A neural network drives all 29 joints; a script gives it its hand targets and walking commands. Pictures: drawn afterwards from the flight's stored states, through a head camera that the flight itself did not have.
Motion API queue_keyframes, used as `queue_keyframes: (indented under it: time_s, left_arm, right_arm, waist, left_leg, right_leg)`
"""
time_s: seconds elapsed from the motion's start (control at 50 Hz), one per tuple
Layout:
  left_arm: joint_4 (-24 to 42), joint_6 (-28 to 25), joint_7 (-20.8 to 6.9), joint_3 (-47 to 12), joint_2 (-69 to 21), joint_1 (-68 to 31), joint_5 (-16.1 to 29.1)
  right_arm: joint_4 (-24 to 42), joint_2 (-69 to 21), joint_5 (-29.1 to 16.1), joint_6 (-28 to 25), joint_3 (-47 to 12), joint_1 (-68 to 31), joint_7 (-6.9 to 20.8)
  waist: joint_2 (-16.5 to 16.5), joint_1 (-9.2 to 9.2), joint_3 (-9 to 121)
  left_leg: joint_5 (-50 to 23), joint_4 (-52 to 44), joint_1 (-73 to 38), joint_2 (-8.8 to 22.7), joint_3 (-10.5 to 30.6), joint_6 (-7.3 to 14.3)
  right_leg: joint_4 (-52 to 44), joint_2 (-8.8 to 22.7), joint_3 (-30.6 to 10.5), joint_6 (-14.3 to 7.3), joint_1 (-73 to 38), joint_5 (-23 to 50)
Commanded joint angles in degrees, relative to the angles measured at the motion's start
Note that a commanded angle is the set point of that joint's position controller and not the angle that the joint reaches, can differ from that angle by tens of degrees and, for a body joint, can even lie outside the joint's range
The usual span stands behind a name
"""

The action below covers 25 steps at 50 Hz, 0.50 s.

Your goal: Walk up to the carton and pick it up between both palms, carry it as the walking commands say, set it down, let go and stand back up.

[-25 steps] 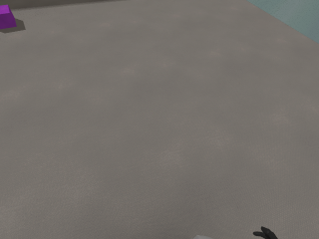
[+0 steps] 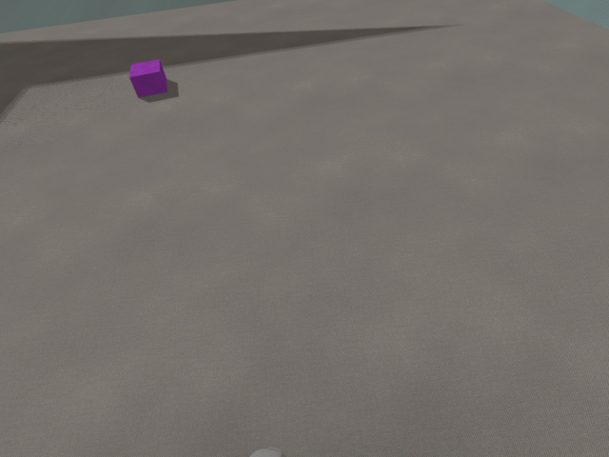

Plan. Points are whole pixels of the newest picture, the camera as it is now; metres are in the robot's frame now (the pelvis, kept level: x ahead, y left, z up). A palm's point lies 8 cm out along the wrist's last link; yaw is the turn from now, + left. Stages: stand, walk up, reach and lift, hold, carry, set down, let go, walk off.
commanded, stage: walk up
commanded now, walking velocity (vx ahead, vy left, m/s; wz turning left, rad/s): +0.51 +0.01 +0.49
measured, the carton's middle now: (149, 78) +2.88 +1.44 -0.70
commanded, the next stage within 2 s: none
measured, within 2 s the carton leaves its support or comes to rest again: neither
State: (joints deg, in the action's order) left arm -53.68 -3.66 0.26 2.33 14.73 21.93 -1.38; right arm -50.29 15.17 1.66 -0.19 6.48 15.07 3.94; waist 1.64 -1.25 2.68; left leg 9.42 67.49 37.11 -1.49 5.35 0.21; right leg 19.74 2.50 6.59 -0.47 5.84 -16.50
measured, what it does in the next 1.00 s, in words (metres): walks ahead, turning left: left foot, then right foot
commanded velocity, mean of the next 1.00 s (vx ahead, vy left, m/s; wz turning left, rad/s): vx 0.51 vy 0.01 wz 0.31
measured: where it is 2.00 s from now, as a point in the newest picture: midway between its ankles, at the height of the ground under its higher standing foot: (260, 295)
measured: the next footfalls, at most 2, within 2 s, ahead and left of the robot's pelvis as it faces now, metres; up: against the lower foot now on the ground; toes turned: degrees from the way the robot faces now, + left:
left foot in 0.34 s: +0.22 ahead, +0.15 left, +0.00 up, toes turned +17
right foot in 0.80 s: +0.61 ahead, +0.00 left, +0.00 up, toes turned +11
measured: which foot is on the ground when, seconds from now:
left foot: up 0.00-0.32, down 0.34-0.80, up 0.82-1.00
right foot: down 0.00-0.34, up 0.36-0.78, down 0.80-1.00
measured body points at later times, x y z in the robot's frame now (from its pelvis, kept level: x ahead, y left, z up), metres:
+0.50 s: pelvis +0.22 +0.08 -0.01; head +0.25 +0.08 +0.44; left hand +0.16 +0.30 -0.16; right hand +0.37 -0.14 -0.15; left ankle +0.19 +0.14 -0.75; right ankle +0.22 -0.09 -0.66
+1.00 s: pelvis +0.49 +0.08 -0.01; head +0.52 +0.06 +0.44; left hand +0.42 +0.34 -0.13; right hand +0.60 -0.15 -0.17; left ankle +0.40 +0.23 -0.65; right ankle +0.57 +0.00 -0.75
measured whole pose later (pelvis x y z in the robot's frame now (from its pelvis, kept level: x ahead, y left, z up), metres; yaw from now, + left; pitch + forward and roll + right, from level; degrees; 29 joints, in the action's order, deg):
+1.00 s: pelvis +0.49 +0.08 -0.01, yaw +21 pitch +0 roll +1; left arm -57.7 -4.1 0.2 3.3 12.1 17.5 -1.3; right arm -57.3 14.2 2.1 -1.8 3.8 17.2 1.6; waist 2.8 0.7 -2.4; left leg 12.9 67.7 28.3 4.8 0.2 -1.2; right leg 26.4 4.8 8.8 -1.0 15.6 -10.4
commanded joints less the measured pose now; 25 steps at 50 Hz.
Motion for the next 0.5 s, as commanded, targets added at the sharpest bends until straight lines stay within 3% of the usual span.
queue_keyframes:
  time_s: [0.0, 0.04, 0.12, 0.2, 0.24, 0.26, 0.28, 0.3, 0.32, 0.34, 0.36, 0.4, 0.44, 0.48]
  left_arm:
    - [0.0, -2.0, -0.4, 1.4, 4.8, 2.2, -0.5]
    - [-1.6, -2.4, -0.3, 1.5, 4.2, 6.1, -0.9]
    - [-3.8, -2.6, 0.4, 1.1, 2.2, 12.5, -0.7]
    - [-6.0, -1.3, 1.6, 1.0, 2.1, 16.6, -0.2]
    - [-6.4, -1.0, 1.9, 1.1, 3.4, 16.7, -0.5]
    - [-6.4, -0.8, 1.9, 1.3, 4.1, 16.2, -0.5]
    - [-6.0, -0.6, 1.7, 1.5, 4.6, 15.0, 0.4]
    - [-4.6, -0.6, 1.5, 1.4, 4.3, 12.4, 1.4]
    - [-1.4, -1.1, 1.1, 0.3, 1.3, 8.2, 0.8]
    - [2.6, -1.3, 0.5, 1.0, -0.1, 7.4, 1.2]
    - [2.5, -1.1, 0.6, 1.9, 2.3, 3.4, 1.1]
    - [-0.5, -0.9, 0.2, 0.9, -0.2, 4.0, 1.4]
    - [-1.4, 1.4, -0.9, 0.7, -1.4, 5.2, -0.4]
    - [-0.6, 2.5, -1.8, 1.0, -1.3, 2.0, -1.1]
  right_arm:
    - [3.3, 0.2, 0.1, -0.4, -0.5, -4.2, 0.6]
    - [4.0, -0.2, 0.4, -0.3, -1.2, -7.6, 0.4]
    - [4.4, -0.6, 0.1, -0.1, -2.5, -14.9, 0.3]
    - [5.4, -1.7, -0.1, -0.7, -4.3, -22.0, 0.6]
    - [4.3, -1.3, 0.7, -1.0, -4.5, -18.9, 0.0]
    - [2.8, -0.8, 1.4, -1.3, -4.3, -14.0, -0.6]
    - [1.1, -0.1, 1.8, -1.8, -4.0, -7.3, -1.2]
    - [-0.9, 2.4, 2.3, -2.5, -3.3, 0.6, -2.0]
    - [-2.4, 7.4, 2.6, -3.1, -2.1, 8.7, -2.8]
    - [-1.7, 13.1, 1.4, -3.2, -1.0, 11.2, -3.3]
    - [-3.1, 11.9, -0.6, -2.7, -0.7, 11.5, -3.9]
    - [-2.1, 6.5, -0.4, -3.7, -2.1, 2.5, -3.8]
    - [-1.9, 3.7, -0.8, -4.9, -3.2, -1.7, -3.8]
    - [-3.7, 3.1, -0.8, -5.9, -3.6, 1.6, -4.2]
  waist:
    - [-9.0, 0.31, -10.8]
    - [-9.3, -0.83, -11.8]
    - [-11.5, -3.04, -11.6]
    - [-14.5, -4.60, -10.7]
    - [-15.8, -2.57, -7.5]
    - [-15.8, -0.31, -4.5]
    - [-15.1, 2.69, -0.4]
    - [-13.1, 6.63, 3.4]
    - [-4.7, 10.00, 8.4]
    - [5.4, 8.86, 14.3]
    - [-0.7, 7.98, 9.7]
    - [-2.5, 2.48, -1.6]
    - [1.3, -0.29, -4.6]
    - [2.6, -0.30, -6.9]
  left_leg:
    - [-5.6, 5.3, 9.0, 3.0, -0.4, -0.5]
    - [-6.1, 1.9, 9.9, 2.5, -1.8, -0.8]
    - [-2.9, -11.6, 8.5, 1.9, -7.6, -0.1]
    - [2.3, -29.4, -0.3, 0.6, -15.2, 2.2]
    - [4.9, -33.2, -9.2, -2.7, -17.4, 3.6]
    - [5.3, -34.5, -14.9, -4.6, -17.8, 4.4]
    - [3.4, -37.5, -24.5, -5.5, -18.1, 5.2]
    - [1.2, -39.5, -39.9, -2.4, -13.6, 6.8]
    - [5.3, -39.5, -57.3, 12.2, 3.9, 9.5]
    - [-7.1, -46.2, -64.4, 28.9, 32.8, 17.9]
    - [-12.6, -47.8, -58.2, 25.6, 25.9, 17.8]
    - [-20.8, -50.3, -39.1, 19.6, 11.3, 13.7]
    - [-15.6, -54.3, -28.3, 15.5, 4.6, 10.4]
    - [-18.4, -55.6, -27.1, 14.3, 1.8, 9.0]
  right_leg:
    - [-13.5, 12.8, -7.3, 5.2, 3.0, -5.8]
    - [-13.3, 12.7, -4.2, 5.0, 0.3, 3.2]
    - [-12.2, 13.9, 2.1, 3.1, -8.4, 29.9]
    - [-9.1, 14.7, 5.7, -0.7, -12.9, 41.7]
    - [-0.6, 15.4, 7.6, -1.7, -13.4, 57.9]
    - [7.1, 15.6, 8.2, -1.9, -13.0, 65.0]
    - [16.8, 15.2, 8.7, -1.8, -9.0, 64.1]
    - [28.4, 13.9, 8.5, -0.8, 3.6, 52.8]
    - [44.9, 12.2, 4.2, 0.2, 23.0, 11.4]
    - [60.4, 1.8, -0.9, 2.2, 37.7, -14.2]
    - [62.2, 5.6, -7.2, 2.9, 41.0, -7.3]
    - [53.4, 8.3, -6.4, 4.2, 32.8, -0.3]
    - [48.4, 8.9, -5.2, 5.6, 26.1, 1.1]
    - [42.8, 8.1, -3.1, 5.7, 26.9, 4.0]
